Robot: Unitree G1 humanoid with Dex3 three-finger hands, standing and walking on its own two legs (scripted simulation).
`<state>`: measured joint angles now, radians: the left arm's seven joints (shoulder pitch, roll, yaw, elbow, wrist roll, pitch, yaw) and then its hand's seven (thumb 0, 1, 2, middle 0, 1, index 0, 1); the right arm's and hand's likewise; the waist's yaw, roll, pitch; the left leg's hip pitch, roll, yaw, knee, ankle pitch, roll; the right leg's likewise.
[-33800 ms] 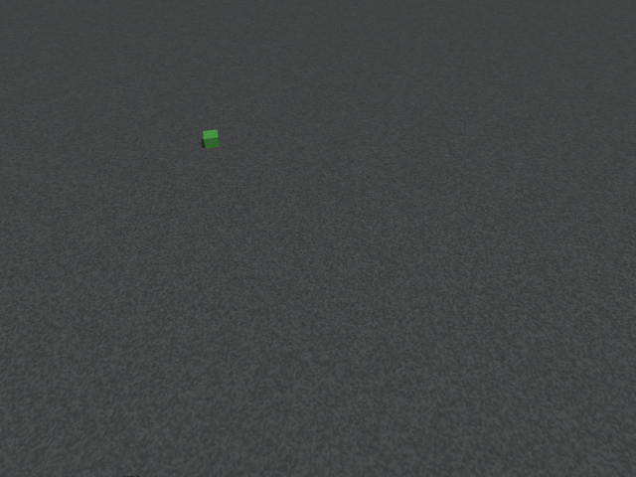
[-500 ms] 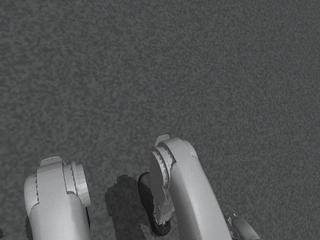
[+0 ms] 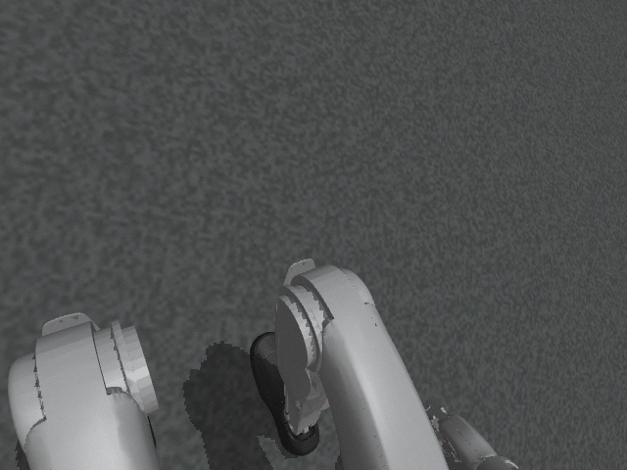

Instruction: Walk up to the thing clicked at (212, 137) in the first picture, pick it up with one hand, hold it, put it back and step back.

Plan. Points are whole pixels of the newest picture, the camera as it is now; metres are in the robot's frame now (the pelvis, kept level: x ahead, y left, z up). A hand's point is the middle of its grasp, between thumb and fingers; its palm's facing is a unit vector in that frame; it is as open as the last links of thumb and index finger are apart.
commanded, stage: rest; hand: left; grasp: from above
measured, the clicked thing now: out of the picture +0.43 +0.38 -0.26
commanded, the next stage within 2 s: open in 0.38 s
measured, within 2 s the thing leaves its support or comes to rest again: neither
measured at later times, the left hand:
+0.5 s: hand out of the picture +0.42 +0.37 -0.24, palm faces -0.45 -0.15 -0.88, open 10.6 cm
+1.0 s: hand out of the picture +0.42 +0.37 -0.24, palm faces -0.44 -0.15 -0.89, open 12.1 cm
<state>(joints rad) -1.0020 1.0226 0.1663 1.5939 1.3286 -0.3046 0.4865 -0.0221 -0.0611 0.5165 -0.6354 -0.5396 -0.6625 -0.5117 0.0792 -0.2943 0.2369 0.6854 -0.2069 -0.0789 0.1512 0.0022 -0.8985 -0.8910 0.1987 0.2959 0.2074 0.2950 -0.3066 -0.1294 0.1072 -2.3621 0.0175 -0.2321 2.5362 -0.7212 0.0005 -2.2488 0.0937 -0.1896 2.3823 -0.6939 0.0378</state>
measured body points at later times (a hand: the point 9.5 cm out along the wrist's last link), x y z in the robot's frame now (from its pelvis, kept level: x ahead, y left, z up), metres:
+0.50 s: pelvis +0.00 +0.00 +0.00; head +0.26 +0.15 +0.33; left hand +0.44 +0.38 -0.19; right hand +0.08 -0.25 -0.07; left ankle +0.06 +0.13 -0.27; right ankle +0.10 -0.11 -0.27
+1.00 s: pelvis -0.01 +0.00 +0.00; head +0.26 +0.15 +0.33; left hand +0.44 +0.38 -0.19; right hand +0.08 -0.25 -0.06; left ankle +0.06 +0.13 -0.27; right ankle +0.10 -0.11 -0.27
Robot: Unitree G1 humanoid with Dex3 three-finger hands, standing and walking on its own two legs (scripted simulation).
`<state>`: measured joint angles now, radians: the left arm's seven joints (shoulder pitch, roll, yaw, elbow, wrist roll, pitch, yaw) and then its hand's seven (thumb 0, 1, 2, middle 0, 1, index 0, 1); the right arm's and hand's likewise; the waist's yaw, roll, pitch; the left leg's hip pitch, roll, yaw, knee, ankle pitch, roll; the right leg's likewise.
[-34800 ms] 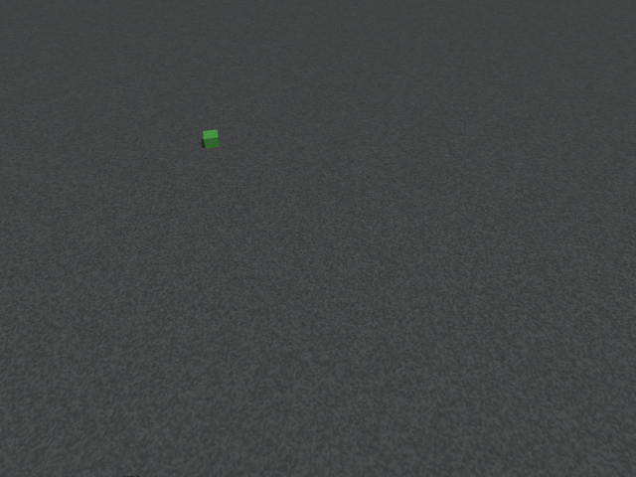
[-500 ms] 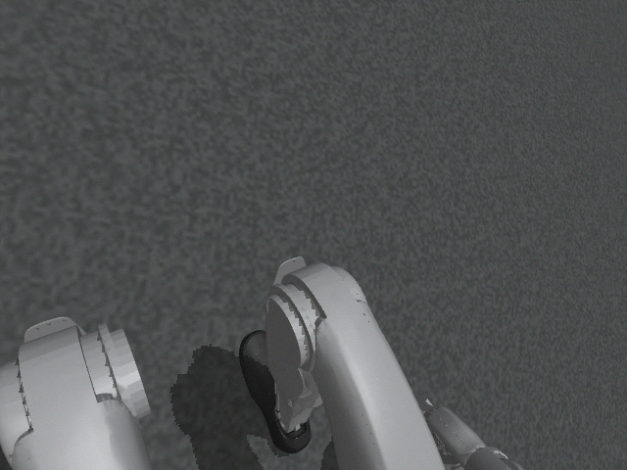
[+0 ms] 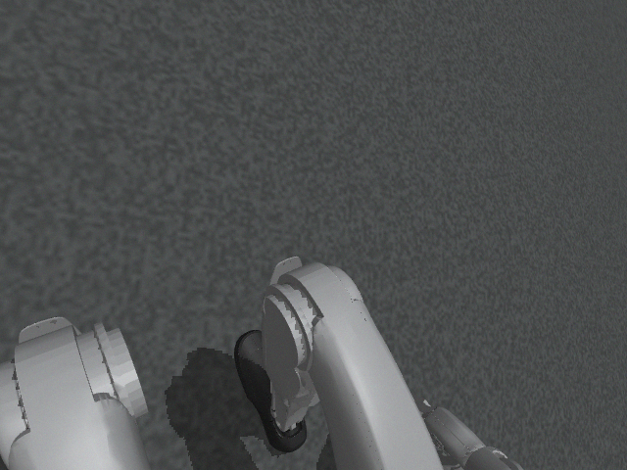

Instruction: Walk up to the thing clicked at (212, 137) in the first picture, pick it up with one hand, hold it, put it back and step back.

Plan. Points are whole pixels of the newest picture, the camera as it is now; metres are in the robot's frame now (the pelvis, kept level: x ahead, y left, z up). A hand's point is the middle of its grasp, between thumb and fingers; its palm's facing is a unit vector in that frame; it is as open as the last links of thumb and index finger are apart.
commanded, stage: open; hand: left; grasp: from above
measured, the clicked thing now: out of the picture +0.43 +0.40 -0.27
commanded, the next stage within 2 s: withdraw in 0.42 s
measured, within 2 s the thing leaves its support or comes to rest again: neither
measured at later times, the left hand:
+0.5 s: hand out of the picture +0.42 +0.38 -0.23, palm faces -0.44 -0.16 -0.88, open 13.7 cm
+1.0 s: hand out of the picture +0.44 +0.42 -0.09, palm faces -0.32 -0.08 -0.94, open 14.0 cm
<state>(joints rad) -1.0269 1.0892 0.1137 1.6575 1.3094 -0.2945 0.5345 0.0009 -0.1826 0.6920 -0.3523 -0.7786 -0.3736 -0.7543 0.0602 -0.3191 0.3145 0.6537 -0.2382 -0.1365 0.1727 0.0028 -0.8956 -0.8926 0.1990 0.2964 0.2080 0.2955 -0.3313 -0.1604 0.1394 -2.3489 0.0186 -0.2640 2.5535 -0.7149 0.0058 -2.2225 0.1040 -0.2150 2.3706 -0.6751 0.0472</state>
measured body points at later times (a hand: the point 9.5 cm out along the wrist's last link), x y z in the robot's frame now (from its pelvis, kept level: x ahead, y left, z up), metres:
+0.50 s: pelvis +0.00 +0.00 +0.00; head +0.26 +0.15 +0.33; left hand +0.44 +0.38 -0.18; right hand +0.10 -0.25 -0.06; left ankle +0.06 +0.12 -0.27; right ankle +0.11 -0.11 -0.27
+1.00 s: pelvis +0.00 +0.00 +0.03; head +0.22 +0.12 +0.41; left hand +0.45 +0.42 -0.04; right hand +0.12 -0.24 -0.06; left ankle +0.06 +0.12 -0.27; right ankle +0.11 -0.11 -0.27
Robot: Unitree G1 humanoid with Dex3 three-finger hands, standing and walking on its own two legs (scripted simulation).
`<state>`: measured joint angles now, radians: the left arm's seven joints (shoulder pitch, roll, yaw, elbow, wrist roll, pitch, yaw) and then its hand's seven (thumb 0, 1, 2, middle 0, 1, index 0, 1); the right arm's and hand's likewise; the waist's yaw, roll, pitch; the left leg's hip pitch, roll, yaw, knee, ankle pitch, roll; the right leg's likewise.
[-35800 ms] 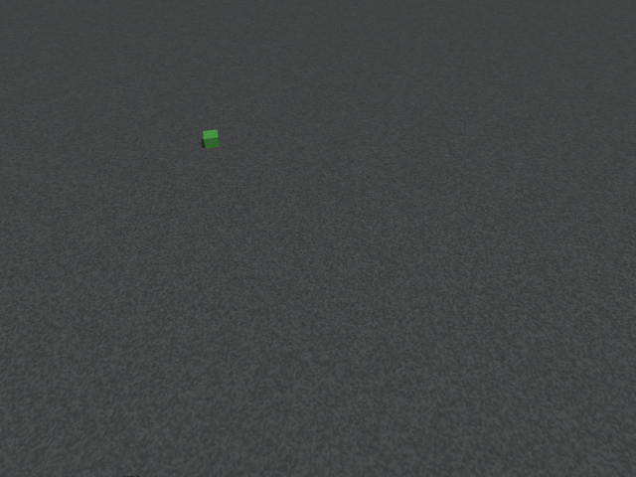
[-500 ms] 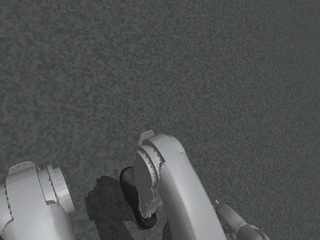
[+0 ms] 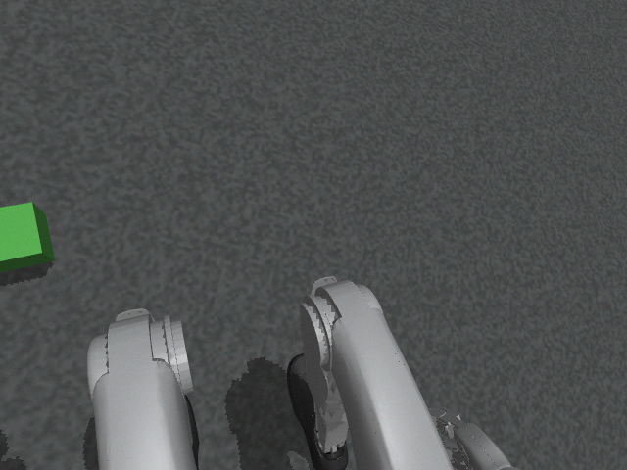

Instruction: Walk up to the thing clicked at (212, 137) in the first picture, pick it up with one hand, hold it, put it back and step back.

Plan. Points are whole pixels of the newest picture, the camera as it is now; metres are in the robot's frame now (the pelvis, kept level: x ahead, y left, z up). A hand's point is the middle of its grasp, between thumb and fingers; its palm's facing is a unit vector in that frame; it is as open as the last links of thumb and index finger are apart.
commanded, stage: withdraw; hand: left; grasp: from above
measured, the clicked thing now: (11, 238) +0.45 +0.37 -0.31
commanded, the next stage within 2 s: home in 0.50 s
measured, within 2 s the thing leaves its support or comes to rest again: neither
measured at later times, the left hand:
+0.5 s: hand out of the picture +0.44 +0.35 -0.16, palm faces -0.41 -0.10 -0.91, open 13.8 cm
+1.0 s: hand out of the picture +0.37 +0.36 -0.04, palm faces -0.35 -0.45 -0.82, open 10.0 cm
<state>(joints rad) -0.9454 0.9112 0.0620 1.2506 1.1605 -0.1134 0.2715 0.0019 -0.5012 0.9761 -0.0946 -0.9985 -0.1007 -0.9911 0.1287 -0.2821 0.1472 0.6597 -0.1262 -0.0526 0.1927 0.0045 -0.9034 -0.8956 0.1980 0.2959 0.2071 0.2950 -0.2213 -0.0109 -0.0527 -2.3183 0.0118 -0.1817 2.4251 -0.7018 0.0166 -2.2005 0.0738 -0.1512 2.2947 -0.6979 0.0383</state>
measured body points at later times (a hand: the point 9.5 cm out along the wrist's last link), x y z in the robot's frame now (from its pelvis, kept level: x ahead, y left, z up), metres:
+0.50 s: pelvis -0.02 -0.01 -0.01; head +0.22 +0.11 +0.36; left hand +0.46 +0.36 -0.11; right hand +0.06 -0.28 -0.09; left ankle +0.07 +0.12 -0.30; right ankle +0.10 -0.12 -0.30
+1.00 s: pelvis +0.00 +0.00 +0.08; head +0.21 +0.08 +0.46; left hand +0.39 +0.38 +0.01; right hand +0.10 -0.26 -0.04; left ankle +0.07 +0.12 -0.30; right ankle +0.10 -0.12 -0.30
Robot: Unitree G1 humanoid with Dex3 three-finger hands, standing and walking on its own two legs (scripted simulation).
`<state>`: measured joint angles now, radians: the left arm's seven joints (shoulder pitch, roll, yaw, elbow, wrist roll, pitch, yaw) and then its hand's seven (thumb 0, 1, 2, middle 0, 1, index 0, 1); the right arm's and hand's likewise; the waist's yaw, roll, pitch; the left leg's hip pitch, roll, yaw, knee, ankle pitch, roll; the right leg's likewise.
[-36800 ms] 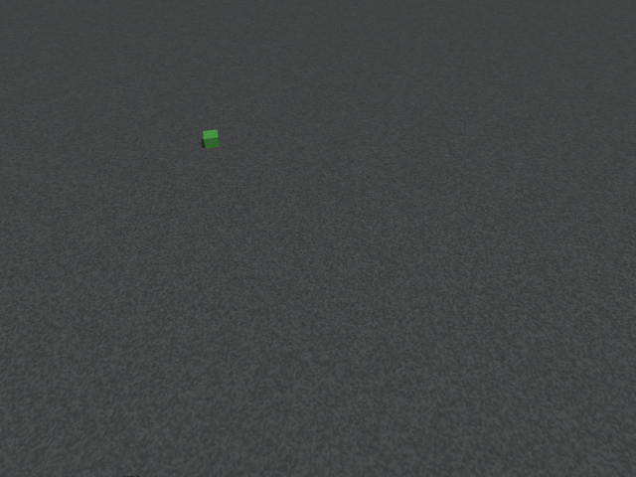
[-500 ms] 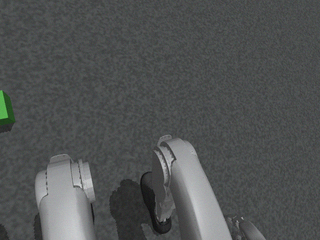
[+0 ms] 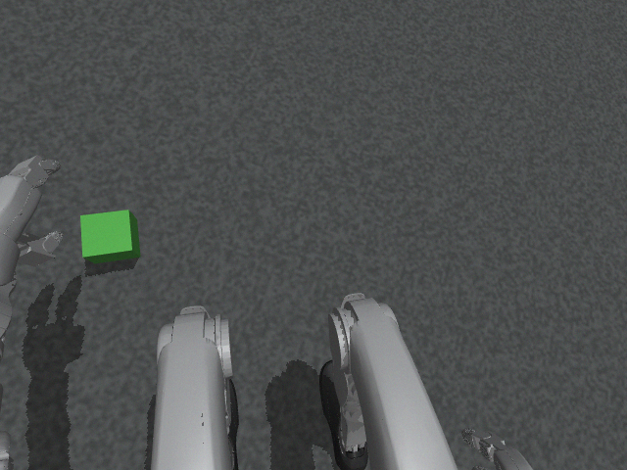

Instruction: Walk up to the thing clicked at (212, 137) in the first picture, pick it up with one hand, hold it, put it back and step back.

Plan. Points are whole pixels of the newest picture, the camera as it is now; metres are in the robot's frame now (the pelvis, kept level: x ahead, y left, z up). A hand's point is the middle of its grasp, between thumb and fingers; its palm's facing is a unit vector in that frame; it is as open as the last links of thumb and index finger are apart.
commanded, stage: home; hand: left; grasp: from above
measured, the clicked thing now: (111, 237) +0.48 +0.33 -0.38
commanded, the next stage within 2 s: none
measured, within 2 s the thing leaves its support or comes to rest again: neither
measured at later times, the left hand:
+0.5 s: hand out of the picture +0.26 +0.25 +0.10, palm faces +0.05 -0.92 -0.40, open 7.4 cm
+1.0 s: hand out of the picture +0.21 +0.20 +0.26, palm faces +0.21 -0.96 -0.20, open 7.4 cm
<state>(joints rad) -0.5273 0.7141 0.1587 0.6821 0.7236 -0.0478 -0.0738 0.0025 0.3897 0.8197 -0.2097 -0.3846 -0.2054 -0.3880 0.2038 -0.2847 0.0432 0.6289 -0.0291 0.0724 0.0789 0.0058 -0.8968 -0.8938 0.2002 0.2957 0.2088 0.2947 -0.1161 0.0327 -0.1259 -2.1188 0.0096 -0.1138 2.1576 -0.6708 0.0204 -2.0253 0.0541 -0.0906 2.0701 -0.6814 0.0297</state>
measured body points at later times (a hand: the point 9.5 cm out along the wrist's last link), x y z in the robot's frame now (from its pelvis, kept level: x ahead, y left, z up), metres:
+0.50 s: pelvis +0.02 -0.01 +0.19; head +0.12 +0.04 +0.63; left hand +0.25 +0.29 +0.12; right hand +0.24 -0.21 +0.11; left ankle +0.08 +0.11 -0.38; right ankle +0.09 -0.13 -0.38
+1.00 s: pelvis +0.08 +0.00 +0.30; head +0.10 +0.00 +0.75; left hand +0.20 +0.25 +0.28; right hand +0.27 -0.22 +0.24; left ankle +0.08 +0.11 -0.38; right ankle +0.09 -0.13 -0.38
